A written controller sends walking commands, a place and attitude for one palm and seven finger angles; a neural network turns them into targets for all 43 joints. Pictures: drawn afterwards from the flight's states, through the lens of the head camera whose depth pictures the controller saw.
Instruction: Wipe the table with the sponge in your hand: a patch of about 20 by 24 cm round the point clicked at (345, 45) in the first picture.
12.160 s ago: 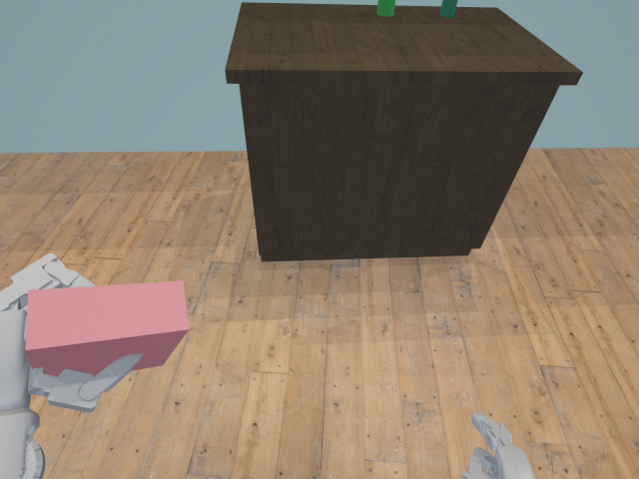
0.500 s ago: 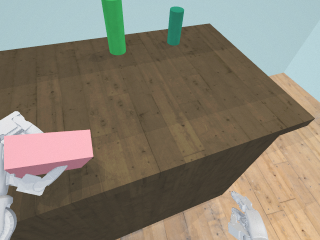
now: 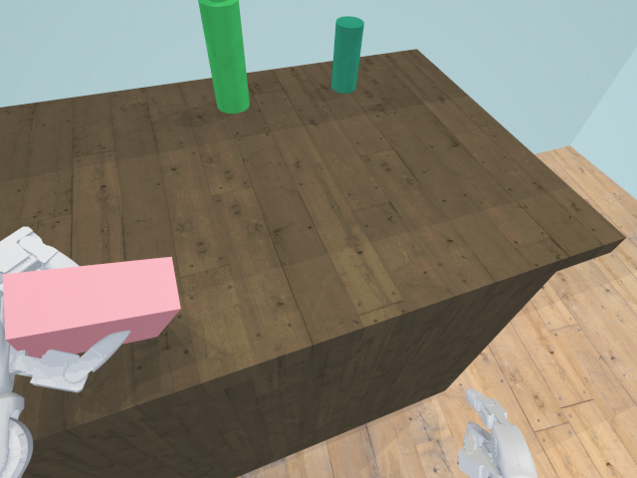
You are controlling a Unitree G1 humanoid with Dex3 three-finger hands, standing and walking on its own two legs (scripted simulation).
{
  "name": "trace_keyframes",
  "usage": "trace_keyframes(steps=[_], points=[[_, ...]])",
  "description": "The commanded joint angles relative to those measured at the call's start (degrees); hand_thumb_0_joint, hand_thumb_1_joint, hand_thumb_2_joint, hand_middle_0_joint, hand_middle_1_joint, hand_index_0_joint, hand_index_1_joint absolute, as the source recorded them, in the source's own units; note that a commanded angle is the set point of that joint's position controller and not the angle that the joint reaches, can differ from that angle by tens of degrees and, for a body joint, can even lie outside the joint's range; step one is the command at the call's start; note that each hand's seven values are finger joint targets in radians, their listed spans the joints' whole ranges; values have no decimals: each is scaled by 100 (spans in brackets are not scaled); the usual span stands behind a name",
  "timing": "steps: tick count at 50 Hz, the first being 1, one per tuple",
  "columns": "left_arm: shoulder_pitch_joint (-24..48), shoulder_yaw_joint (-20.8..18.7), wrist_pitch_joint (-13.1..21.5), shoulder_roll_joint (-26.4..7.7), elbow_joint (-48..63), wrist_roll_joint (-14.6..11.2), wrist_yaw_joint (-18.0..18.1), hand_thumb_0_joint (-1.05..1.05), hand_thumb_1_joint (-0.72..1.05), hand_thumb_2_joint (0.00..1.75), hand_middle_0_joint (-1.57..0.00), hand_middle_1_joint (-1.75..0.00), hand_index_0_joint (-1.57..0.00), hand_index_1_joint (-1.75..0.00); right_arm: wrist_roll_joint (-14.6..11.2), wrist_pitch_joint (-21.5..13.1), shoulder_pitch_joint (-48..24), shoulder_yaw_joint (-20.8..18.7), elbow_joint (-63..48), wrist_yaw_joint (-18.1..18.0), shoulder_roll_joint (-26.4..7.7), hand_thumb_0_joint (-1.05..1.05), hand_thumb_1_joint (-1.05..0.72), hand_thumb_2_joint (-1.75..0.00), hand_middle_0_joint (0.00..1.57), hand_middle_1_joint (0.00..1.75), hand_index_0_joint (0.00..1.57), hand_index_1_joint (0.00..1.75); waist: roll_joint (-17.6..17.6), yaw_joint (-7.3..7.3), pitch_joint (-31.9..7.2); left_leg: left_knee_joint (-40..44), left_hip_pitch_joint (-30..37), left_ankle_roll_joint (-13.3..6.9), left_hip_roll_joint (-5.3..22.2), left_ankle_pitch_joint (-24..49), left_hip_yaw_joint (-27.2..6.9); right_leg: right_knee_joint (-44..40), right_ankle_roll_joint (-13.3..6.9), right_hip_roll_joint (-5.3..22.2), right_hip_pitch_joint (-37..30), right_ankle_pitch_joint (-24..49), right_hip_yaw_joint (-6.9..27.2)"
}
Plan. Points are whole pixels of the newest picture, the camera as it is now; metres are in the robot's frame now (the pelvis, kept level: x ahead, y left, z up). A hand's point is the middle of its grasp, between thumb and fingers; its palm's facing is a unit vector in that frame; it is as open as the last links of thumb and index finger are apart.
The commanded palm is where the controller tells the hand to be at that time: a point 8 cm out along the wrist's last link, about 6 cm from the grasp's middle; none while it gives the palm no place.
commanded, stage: turn the palm down, sponge in hand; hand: left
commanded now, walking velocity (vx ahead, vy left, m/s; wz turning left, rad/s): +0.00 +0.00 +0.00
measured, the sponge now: (120, 308) +0.23 +0.22 +0.14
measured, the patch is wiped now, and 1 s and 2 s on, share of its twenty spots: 0.00 0.00 0.00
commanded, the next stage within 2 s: none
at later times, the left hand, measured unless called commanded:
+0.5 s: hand (35, 314) +0.20 +0.25 +0.19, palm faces +0.49 -0.62 -0.61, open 8.9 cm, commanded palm +0.16 +0.27 +0.21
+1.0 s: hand (62, 291) +0.22 +0.24 +0.20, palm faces +0.31 -0.40 -0.86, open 8.9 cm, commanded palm +0.17 +0.25 +0.25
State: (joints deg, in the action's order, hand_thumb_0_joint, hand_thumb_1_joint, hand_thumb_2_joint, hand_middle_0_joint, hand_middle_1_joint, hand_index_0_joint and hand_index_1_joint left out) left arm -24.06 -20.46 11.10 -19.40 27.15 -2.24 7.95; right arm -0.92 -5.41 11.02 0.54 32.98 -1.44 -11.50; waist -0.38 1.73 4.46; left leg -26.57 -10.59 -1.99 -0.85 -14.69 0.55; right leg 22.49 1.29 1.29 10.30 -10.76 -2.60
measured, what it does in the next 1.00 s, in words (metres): shifts its weight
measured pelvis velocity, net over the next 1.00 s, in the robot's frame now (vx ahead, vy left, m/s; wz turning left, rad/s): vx -0.01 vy -0.06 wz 0.01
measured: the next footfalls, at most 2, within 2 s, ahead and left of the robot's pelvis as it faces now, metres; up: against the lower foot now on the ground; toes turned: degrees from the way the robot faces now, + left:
none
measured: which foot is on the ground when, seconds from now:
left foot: down 0.00-1.00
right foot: down 0.00-1.00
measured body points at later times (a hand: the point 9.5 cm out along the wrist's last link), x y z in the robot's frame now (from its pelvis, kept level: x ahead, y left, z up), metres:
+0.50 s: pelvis -0.02 -0.05 -0.01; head -0.03 -0.07 +0.44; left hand +0.17 +0.28 +0.22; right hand +0.21 -0.25 -0.08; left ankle +0.00 +0.09 -0.74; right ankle +0.01 -0.14 -0.74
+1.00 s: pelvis -0.01 -0.06 -0.01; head -0.02 -0.11 +0.43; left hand +0.19 +0.26 +0.24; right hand +0.21 -0.29 -0.10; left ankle +0.00 +0.09 -0.74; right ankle +0.01 -0.14 -0.74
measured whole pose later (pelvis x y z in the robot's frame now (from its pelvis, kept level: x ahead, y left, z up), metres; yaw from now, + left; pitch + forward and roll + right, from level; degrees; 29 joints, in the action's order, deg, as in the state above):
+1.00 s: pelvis -0.01 -0.06 -0.01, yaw +1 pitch -3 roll +1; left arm -10.0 -18.4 -16.0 -39.2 21.3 15.2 -4.1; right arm -3.4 -3.5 8.8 1.5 35.0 -7.5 -17.9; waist 6.4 5.9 -0.1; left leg -33.7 -13.4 2.2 1.7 -17.6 -1.4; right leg 35.2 -3.4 -1.4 15.5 -17.3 -3.8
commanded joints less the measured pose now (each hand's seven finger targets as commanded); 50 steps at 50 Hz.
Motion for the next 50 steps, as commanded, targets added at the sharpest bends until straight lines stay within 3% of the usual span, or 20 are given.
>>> trace_keyframes(steps=[1,2,3,4,5,6,7,10,12,16,17,18,22,26,30,32,37,39,42,50], points=[[279,-453,269,-883,1144,20,33,0,10,130,-120,-160,-120,-160,-10,-310,-461,-315,-904,-63,-716,0,-90,-90,20,30,20,30,290,-51,-823,646,-328,158,462,893,-398,-113,-225,222,-766,873,259],[5310,-1877,1162,-5225,3338,76,139,0,10,130,-120,-160,-120,-160,-312,-184,612,647,-1548,-471,-838,0,-90,-90,20,30,20,30,1004,-500,-767,439,-1241,44,392,386,-443,447,185,-141,-385,-806,243],[3402,-1599,-10,-2439,-464,591,-205,0,10,130,-120,-160,-120,-160,464,-426,-379,-287,-856,-192,-589,0,-90,-90,20,30,20,30,949,368,-1777,407,210,344,192,2125,-85,493,-484,-210,-387,295,-143],[2630,-1035,-464,-1953,-755,87,-370,0,10,130,-120,-160,-120,-160,260,-474,-171,-341,-798,64,-1013,0,-90,-90,20,30,20,30,1020,147,-1650,196,298,695,192,3331,-266,499,-482,-288,69,927,-338],[2821,-968,-620,-1579,380,-105,-582,0,10,130,-120,-160,-120,-160,317,-563,-479,-322,-869,82,-1048,0,-90,-90,20,30,20,30,870,231,-2143,-21,888,662,244,3733,-148,491,-400,-264,-64,1400,-276],[2040,-1096,-956,-1715,-196,-233,-744,0,10,130,-120,-160,-120,-160,184,-562,-428,-359,-618,52,-1039,0,-90,-90,20,30,20,30,912,374,-2218,-27,985,588,268,3869,-72,464,-388,-239,-193,1448,-272],[1273,-432,-1333,-947,-290,-312,-911,0,10,130,-120,-160,-120,-160,53,-505,-904,-189,-739,152,-975,0,-90,-90,20,30,20,30,883,373,-1975,-37,851,583,283,3601,-80,516,-350,-272,-13,1086,-322],[1138,-250,-1458,-1390,999,187,-936,0,10,130,-120,-160,-120,-160,124,-450,-1140,-110,-912,216,-1045,0,-90,-90,20,30,20,30,341,308,-1369,66,160,273,281,2184,-99,567,-290,-168,156,885,-416],[1059,-1026,-1377,-2220,1349,347,-743,0,10,130,-120,-160,-120,-160,4,-319,-1402,-113,-1047,175,-1087,0,-90,-90,20,30,20,30,413,332,-1611,96,-33,158,204,1065,-69,635,-295,-230,258,257,-278],[1370,-1434,-866,-2412,1120,334,-272,0,10,130,-120,-160,-120,-160,139,-286,-1132,-146,-822,-64,-910,0,-90,-90,20,30,20,30,291,267,-1296,-19,-369,186,181,617,-83,595,-236,-197,487,-103,-268],[1678,-1498,-1022,-2585,1003,397,-184,0,10,130,-120,-160,-120,-160,46,-225,-1282,-105,-879,-96,-962,0,-90,-90,20,30,20,30,652,232,-1290,-36,-388,156,110,232,-26,573,-240,-193,628,-409,-152],[2006,-1111,-1068,-2243,1035,431,-143,0,10,130,-120,-160,-120,-160,103,-218,-1164,-92,-856,-146,-836,0,-90,-90,20,30,20,30,685,214,-1227,-35,-408,191,101,252,-23,509,-242,-127,548,-361,-179],[2605,-829,-1748,-2567,154,704,-336,0,10,130,-120,-160,-120,-160,-64,-107,-1304,-37,-759,-381,-1005,0,-90,-90,20,30,20,30,433,50,-950,-32,-418,87,25,-407,28,246,-157,-71,730,-942,64],[2986,-323,-1919,-2692,293,1060,-818,0,10,130,-120,-160,-120,-160,-49,-191,-1325,25,-823,-575,-942,0,-90,-90,20,30,20,30,296,132,-1010,-23,-272,31,19,-321,37,73,-135,16,533,-1133,222],[2864,-690,-1712,-3128,297,1244,-946,0,10,130,-120,-160,-120,-160,-63,-317,-1320,5,-822,-615,-891,0,-90,-90,20,30,20,30,139,292,-1147,-172,-276,52,63,-33,12,1,-148,95,340,-1206,421],[2934,-1001,-1643,-3410,570,1270,-872,0,10,130,-120,-160,-120,-160,-106,-374,-1446,47,-889,-596,-823,0,-90,-90,20,30,20,30,555,397,-1269,-224,-201,99,44,87,74,3,-175,123,225,-1186,527],[2250,-1308,-1982,-3566,247,1288,-682,0,10,130,-120,-160,-120,-160,-124,-242,-1374,-5,-861,-535,-871,0,-90,-90,20,30,20,30,355,533,-1263,-441,-475,157,129,508,62,77,-132,324,-114,-508,831],[2026,-1141,-2190,-3431,261,1292,-710,0,10,130,-120,-160,-120,-160,-126,-144,-1224,-41,-867,-534,-922,0,-90,-90,20,30,20,30,49,487,-1242,-492,-564,150,180,616,23,182,-47,384,-190,-31,810],[2330,-1001,-2473,-3555,143,1465,-820,0,10,130,-120,-160,-120,-160,-242,-117,-1448,3,-895,-548,-958,0,-90,-90,20,30,20,30,192,424,-1035,-526,-541,134,146,521,68,95,-47,345,74,-348,882],[2544,-750,-2408,-3675,791,2101,-1051,0,10,130,-120,-160,-120,-160,-196,-268,-1404,-17,-1000,-639,-966,0,-90,-90,20,30,20,30,89,498,-1571,-465,-170,47,126,978,-6,409,-73,243,-24,363,575]])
